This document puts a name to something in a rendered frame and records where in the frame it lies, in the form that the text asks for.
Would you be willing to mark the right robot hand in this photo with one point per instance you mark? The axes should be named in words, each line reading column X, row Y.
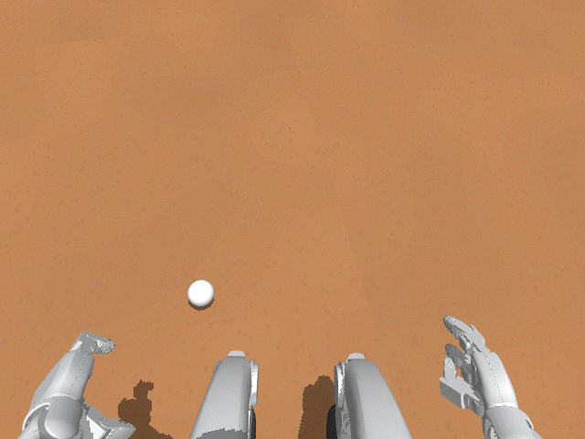
column 485, row 383

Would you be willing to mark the left robot hand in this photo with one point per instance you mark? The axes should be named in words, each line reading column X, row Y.
column 69, row 378

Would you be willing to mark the right robot arm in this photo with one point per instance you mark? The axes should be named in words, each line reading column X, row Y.
column 506, row 422

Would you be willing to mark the left robot arm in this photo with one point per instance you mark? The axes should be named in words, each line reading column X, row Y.
column 56, row 417

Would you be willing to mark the ball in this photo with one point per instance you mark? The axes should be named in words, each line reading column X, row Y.
column 200, row 293

